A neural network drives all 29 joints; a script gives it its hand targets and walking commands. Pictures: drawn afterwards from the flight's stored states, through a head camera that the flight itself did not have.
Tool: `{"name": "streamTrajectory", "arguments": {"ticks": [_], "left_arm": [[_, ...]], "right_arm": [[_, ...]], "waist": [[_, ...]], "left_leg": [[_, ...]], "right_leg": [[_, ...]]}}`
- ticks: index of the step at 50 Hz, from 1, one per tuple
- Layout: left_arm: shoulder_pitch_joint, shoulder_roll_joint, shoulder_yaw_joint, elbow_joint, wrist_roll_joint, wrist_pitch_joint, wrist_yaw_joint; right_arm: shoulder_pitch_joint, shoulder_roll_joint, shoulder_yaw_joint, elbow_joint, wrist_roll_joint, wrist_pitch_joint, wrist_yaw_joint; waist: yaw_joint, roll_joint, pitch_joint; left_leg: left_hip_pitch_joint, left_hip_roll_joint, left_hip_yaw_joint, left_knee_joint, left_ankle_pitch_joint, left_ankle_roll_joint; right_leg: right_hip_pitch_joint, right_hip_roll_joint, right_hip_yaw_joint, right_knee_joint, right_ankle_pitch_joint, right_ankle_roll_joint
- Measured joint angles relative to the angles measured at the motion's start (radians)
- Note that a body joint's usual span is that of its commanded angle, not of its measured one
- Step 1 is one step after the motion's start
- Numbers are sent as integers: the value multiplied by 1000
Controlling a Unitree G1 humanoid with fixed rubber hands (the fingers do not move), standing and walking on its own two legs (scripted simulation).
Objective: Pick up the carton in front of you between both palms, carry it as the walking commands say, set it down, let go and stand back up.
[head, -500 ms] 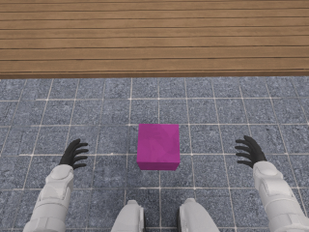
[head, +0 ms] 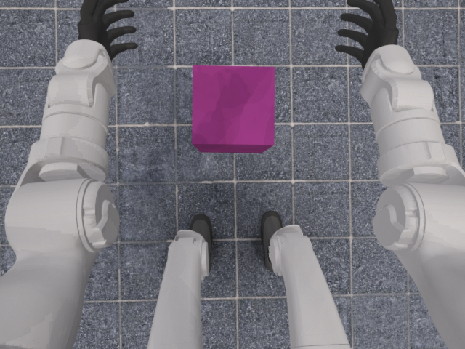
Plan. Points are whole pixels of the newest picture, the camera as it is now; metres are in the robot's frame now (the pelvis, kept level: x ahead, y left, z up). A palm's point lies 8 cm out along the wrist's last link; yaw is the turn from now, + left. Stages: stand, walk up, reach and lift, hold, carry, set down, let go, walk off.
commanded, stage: reach and lift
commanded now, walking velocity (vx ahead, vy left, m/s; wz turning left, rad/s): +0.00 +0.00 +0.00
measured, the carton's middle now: (232, 115) +0.54 +0.00 -0.52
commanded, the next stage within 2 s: none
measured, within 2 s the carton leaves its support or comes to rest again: leaves its support in 1.82 s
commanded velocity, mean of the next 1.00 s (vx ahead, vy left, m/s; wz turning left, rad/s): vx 0.00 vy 0.00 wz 0.00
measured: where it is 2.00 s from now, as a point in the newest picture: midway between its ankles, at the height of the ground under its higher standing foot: (238, 253)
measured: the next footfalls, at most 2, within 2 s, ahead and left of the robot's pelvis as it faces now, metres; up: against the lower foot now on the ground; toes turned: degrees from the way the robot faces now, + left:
none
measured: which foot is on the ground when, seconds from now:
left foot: down 0.00-1.00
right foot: down 0.00-1.00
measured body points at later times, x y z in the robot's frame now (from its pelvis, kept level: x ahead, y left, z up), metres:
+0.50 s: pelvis +0.02 +0.00 -0.13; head +0.37 +0.00 +0.14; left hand +0.56 +0.19 -0.30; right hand +0.54 -0.20 -0.30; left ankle +0.09 +0.12 -0.61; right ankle +0.10 -0.13 -0.61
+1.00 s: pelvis -0.02 +0.00 -0.28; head +0.36 +0.00 -0.06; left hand +0.56 +0.18 -0.47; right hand +0.54 -0.19 -0.47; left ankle +0.09 +0.12 -0.61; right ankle +0.09 -0.13 -0.61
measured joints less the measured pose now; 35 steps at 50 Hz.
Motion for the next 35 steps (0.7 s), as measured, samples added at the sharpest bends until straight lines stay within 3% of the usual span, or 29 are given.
{"name": "streamTrajectory", "arguments": {"ticks": [9, 16, 20, 29, 35], "left_arm": [[33, -64, 94, -49, 93, -86, -3], [104, -104, 125, -40, 113, -142, 10], [108, -89, 88, -40, 69, -157, 29], [21, 19, -95, -62, -125, -134, 81], [-106, 62, -160, 15, -191, -103, 97]], "right_arm": [[42, 64, -88, -50, -83, -97, 16], [103, 87, -110, -30, -104, -154, 16], [99, 70, -68, -25, -64, -166, -2], [10, -20, 104, -39, 123, -139, -64], [-111, -58, 160, 31, 187, -103, -84]], "waist": [[3, 3, -67], [9, 5, -164], [11, 3, -159], [12, -2, -4], [10, -6, 123]], "left_leg": [[-103, 0, -2, -5, -22, 2], [-291, -6, -11, 172, -105, -6], [-419, -8, -14, 334, -163, -10], [-638, -13, -26, 699, -240, -17], [-700, -15, -30, 861, -245, -21]], "right_leg": [[-101, 1, -1, -9, -20, 0], [-292, 13, 17, 172, -102, 11], [-421, 17, 20, 335, -162, 11], [-639, 24, 14, 698, -240, 9], [-700, 28, 11, 859, -244, 12]]}}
